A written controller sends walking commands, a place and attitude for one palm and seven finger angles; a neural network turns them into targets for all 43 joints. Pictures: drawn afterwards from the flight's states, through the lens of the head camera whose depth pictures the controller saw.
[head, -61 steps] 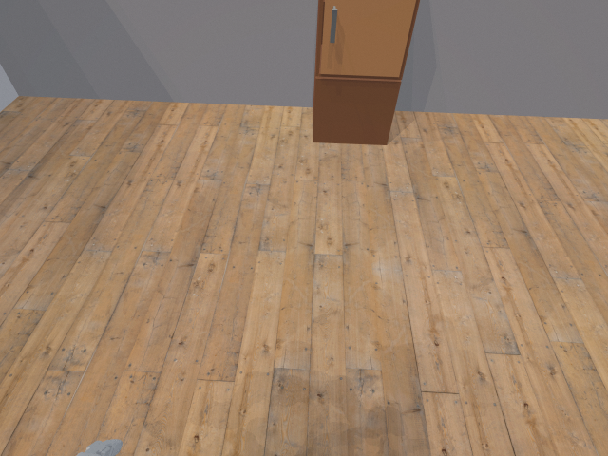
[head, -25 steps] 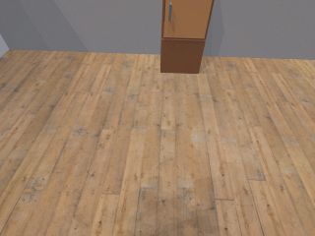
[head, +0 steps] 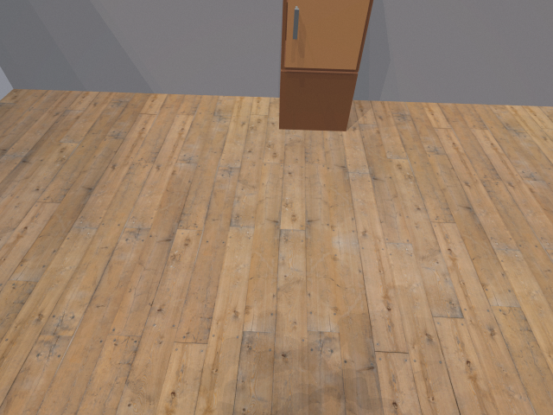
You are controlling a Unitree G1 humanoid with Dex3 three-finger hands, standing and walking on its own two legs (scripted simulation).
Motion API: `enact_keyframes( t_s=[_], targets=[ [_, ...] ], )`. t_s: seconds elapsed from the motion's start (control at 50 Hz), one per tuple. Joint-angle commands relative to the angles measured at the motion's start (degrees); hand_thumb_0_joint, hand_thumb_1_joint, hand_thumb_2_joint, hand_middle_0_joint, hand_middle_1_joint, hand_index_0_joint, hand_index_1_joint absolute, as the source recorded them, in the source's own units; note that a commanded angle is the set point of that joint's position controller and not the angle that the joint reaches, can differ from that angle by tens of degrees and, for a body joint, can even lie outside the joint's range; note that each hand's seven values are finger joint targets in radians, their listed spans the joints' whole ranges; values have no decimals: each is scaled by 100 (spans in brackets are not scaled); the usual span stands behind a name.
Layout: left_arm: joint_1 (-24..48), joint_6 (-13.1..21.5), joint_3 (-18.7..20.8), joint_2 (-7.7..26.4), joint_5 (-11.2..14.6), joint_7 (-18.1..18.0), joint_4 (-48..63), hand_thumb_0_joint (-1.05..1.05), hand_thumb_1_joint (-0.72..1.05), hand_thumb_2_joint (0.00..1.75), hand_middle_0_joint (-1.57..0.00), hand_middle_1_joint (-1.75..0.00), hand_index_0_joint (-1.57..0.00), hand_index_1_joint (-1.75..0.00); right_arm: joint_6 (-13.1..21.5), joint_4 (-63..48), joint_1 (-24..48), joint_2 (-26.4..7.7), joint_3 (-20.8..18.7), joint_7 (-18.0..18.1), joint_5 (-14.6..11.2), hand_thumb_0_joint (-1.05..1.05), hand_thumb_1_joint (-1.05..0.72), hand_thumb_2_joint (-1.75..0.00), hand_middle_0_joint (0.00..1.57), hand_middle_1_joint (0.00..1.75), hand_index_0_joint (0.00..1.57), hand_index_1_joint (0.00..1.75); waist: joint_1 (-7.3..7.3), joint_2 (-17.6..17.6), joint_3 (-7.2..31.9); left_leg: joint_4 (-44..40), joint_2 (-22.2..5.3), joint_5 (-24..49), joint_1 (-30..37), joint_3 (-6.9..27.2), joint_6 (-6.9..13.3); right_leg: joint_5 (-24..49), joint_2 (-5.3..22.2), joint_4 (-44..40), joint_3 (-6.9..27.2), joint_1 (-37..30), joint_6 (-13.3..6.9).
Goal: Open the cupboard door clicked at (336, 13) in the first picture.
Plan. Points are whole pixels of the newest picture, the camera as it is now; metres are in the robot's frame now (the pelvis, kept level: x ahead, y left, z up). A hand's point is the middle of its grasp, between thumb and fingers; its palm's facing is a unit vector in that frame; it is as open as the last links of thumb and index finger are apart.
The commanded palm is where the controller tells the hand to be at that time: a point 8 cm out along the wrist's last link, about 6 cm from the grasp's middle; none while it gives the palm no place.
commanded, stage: look at it before walking up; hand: left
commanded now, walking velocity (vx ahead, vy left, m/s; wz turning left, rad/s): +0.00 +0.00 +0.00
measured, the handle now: (295, 22) +1.86 +0.00 -0.11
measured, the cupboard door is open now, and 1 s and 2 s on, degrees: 0 0 0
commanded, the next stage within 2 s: walk to a spot facing it in 0.42 s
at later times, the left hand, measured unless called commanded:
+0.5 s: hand out of the picture +0.08 +0.25 -0.16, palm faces -0.02 -0.94 -0.33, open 7.4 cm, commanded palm none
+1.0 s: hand out of the picture +0.10 +0.15 -0.18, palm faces -0.05 -0.98 -0.20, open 7.4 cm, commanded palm none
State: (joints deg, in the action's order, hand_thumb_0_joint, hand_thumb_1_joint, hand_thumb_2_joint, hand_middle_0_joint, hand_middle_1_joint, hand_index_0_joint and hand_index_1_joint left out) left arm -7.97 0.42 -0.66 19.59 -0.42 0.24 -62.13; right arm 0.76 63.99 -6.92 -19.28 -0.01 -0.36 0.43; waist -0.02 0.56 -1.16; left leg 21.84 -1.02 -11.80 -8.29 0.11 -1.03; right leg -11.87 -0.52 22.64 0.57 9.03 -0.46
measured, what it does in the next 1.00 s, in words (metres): walks ahead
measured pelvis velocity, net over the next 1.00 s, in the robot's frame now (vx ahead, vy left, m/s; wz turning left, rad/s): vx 0.11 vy -0.04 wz -0.13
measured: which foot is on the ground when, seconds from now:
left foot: down 0.00-0.92, up 0.94-1.00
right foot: down 0.00-1.00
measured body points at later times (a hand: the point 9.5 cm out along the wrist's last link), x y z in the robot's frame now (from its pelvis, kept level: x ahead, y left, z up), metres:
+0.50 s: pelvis +0.01 +0.00 +0.00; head +0.01 +0.00 +0.45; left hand +0.08 +0.30 -0.13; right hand +0.09 -0.30 -0.13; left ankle +0.00 +0.13 -0.74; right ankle +0.01 -0.11 -0.74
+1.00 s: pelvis +0.11 -0.04 -0.02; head +0.11 -0.04 +0.43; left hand +0.10 +0.20 -0.17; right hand +0.03 -0.27 -0.18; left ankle +0.04 +0.11 -0.68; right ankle +0.04 -0.10 -0.74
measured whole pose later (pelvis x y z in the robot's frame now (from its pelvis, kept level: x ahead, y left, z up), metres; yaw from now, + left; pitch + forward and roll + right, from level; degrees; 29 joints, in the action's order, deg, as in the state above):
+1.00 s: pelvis +0.11 -0.04 -0.02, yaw -7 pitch -1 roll +1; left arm -22.0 4.0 1.6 9.9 -0.7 0.4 -61.3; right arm 0.2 67.0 -20.5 -10.9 -1.6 -0.4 1.0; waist -1.7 -0.2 -1.4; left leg 60.1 -4.9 -26.3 -18.5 -4.4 -0.3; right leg -23.3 -2.0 33.7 -3.4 10.1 -4.0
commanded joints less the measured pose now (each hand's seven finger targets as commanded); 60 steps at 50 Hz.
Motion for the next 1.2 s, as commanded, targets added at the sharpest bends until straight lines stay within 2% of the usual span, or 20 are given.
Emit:
enact_keyframes(
  t_s=[0.0, 0.5, 0.54, 0.6, 0.66, 0.7, 0.74, 0.76, 0.8, 0.82, 0.84, 0.86, 0.88, 0.9, 0.92, 0.96, 0.98, 1.02, 1.08, 1.18],
  targets=[
    [261, 108, 257, 1169, -23, -91, 371, 0, 90, 90, -20, -30, -20, -30, 101, -378, 282, -1164, -200, 95, 7, 0, -90, -90, 20, 30, 20, 30, 5, -53, 181, -381, -564, 493, 9, 510, 236, 461, 726, -460, 626, 52, -133],
    [219, 123, 259, 1178, -21, -95, 332, 0, 90, 90, -20, -30, -20, -30, 115, -361, 312, -1180, -200, 111, -1, 0, -90, -90, 20, 30, 20, 30, -10, -75, 303, -412, -601, 869, 221, 492, 232, 943, 750, -465, 581, -128, -126],
    [-177, -4, 113, 469, -20, -110, 165, 0, 90, 90, -20, -30, -20, -30, 12, -200, -68, -464, -29, 81, 50, 0, -90, -90, 20, 30, 20, 30, -9, -56, 318, -315, -563, 44, 218, 294, 114, -69, 674, -442, 586, -29, -47],
    [-384, -108, 180, 521, -75, -19, 202, 0, 90, 90, -20, -30, -20, -30, -68, -218, -274, -514, -101, 49, 107, 0, -90, -90, 20, 30, 20, 30, -19, 1, -302, -333, -503, -1875, -276, 275, 165, -1946, 506, -503, 845, 619, -164],
    [-548, -116, 262, 492, -98, 50, 331, 0, 90, 90, -20, -30, -20, -30, -58, -304, -442, -591, -188, 41, 115, 0, -90, -90, 20, 30, 20, 30, -14, -141, -738, -294, -630, -2547, -548, 375, 289, -2366, 342, -217, 894, 1092, -278],
    [-689, -53, 291, 294, -85, 84, 421, 0, 90, 90, -20, -30, -20, -30, 15, -328, -697, -607, -241, 73, 100, 0, -90, -90, 20, 30, 20, 30, 51, -389, -694, -364, -915, -2369, -202, 662, 495, -1837, 155, 398, 720, 1386, -308],
    [-705, 35, 277, 6, -76, 109, 515, 0, 90, 90, -20, -30, -20, -30, 92, -290, -1075, -732, -331, 108, 87, 0, -90, -90, 20, 30, 20, 30, 164, -927, -522, -660, -1476, -1948, 421, 1230, 807, -1089, -121, 1447, 109, 1841, -218],
    [-531, 71, 275, -51, -73, 117, 622, 0, 90, 90, -20, -30, -20, -30, 127, -277, -1230, -739, -378, 109, 67, 0, -90, -90, 20, 30, 20, 30, 239, -1051, -472, -792, -1794, -1617, 768, 1385, 1006, -1298, -37, 1817, -142, 2207, -142],
    [-292, 125, 312, -138, -78, 124, 786, 0, 90, 90, -20, -30, -20, -30, 177, -245, -1396, -586, -390, 109, 79, 0, -90, -90, 20, 30, 20, 30, 300, -1126, -674, -706, -1921, -601, 732, 1198, 1122, -1663, 217, 1957, -198, 2326, -81],
    [-431, 156, 331, -198, -74, 129, 741, 0, 90, 90, -20, -30, -20, -30, 187, -238, -1353, -477, -363, 116, 92, 0, -90, -90, 20, 30, 20, 30, 189, -996, -667, -432, -1855, -3, 516, 899, 1038, -1563, 269, 1669, -256, 1936, -95],
    [-927, 186, 353, -295, -83, 137, 558, 0, 90, 90, -20, -30, -20, -30, 191, -253, -1157, -392, -342, 126, 96, 0, -90, -90, 20, 30, 20, 30, -84, -820, -505, 150, -1596, 280, 121, 360, 793, -1120, 232, 1014, -388, 1068, -134],
    [-1710, 211, 404, -210, -101, 129, 278, 0, 90, 90, -20, -30, -20, -30, 194, -312, -922, -281, -315, 120, 80, 0, -90, -90, 20, 30, 20, 30, -451, -231, -210, 1320, -1119, 351, -691, -251, 488, -478, 192, 401, -203, -262, -267],
    [-2674, 286, 566, 395, -142, 36, -44, 0, 90, 90, -20, -30, -20, -30, 248, -587, -653, 155, -244, 78, 6, 0, -90, -90, 20, 30, 20, 30, -803, 1604, -6, 3189, -354, -776, -2408, -994, 121, -334, 1466, -405, 1998, -1515, -717],
    [-3255, 312, 570, 588, -32, -57, -236, 0, 90, 90, -20, -30, -20, -30, 309, -852, -173, 187, -210, 51, 43, 0, -90, -90, 20, 30, 20, 30, -912, 1815, -81, 4145, -122, -2062, -3252, -710, 89, 709, 2194, -837, 3307, -1796, -1090],
    [-3170, 347, 530, 396, -27, -113, -291, 0, 90, 90, -20, -30, -20, -30, 324, -798, -98, 84, -266, 58, 56, 0, -90, -90, 20, 30, 20, 30, -830, 1436, -304, 4517, -353, -1786, -3369, -245, 145, 1335, 2084, -715, 3044, -1666, -1155],
    [-2704, 342, 442, 13, -53, -145, -140, 0, 90, 90, -20, -30, -20, -30, 308, -714, -53, 317, -280, 45, 58, 0, -90, -90, 20, 30, 20, 30, -559, 228, -605, 4705, -601, -1286, -3472, -224, 94, 1610, 1993, -653, 2482, -1241, -1327],
    [-2481, 355, 396, -117, -80, -153, -74, 0, 90, 90, -20, -30, -20, -30, 271, -633, -142, 430, -282, 19, 83, 0, -90, -90, 20, 30, 20, 30, -396, 69, -640, 4621, -646, -1019, -3367, -244, 41, 1644, 1806, -699, 2055, -1006, -1220],
    [-2320, 406, 347, -276, -87, -159, -59, 0, 90, 90, -20, -30, -20, -30, 178, -566, -370, 554, -302, -20, 92, 0, -90, -90, 20, 30, 20, 30, -161, 115, -570, 4444, -630, -600, -3162, -367, -56, 1721, 1542, -880, 1449, -719, -1071],
    [-2270, 458, 311, -410, -86, -170, -98, 0, 90, 90, -20, -30, -20, -30, 104, -643, -305, 651, -332, -88, 63, 0, -90, -90, 20, 30, 20, 30, -23, 470, -739, 4023, -583, 50, -3092, -517, -118, 1806, 1199, -1152, 956, -348, -913],
    [-2465, 480, 325, -474, -89, -239, -246, 0, 90, 90, -20, -30, -20, -30, 194, -979, 415, 759, -290, -159, 22, 0, -90, -90, 20, 30, 20, 30, -204, 640, -811, 2618, -468, 448, -2960, -737, -8, 2641, 1054, -1128, 664, -745, -824]
  ],
)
